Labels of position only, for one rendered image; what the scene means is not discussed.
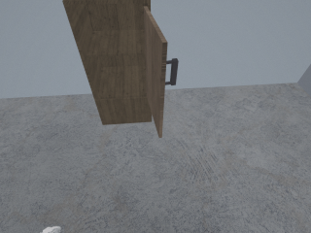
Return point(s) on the handle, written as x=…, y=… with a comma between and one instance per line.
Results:
x=174, y=70

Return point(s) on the cupboard door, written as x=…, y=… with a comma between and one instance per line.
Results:
x=155, y=61

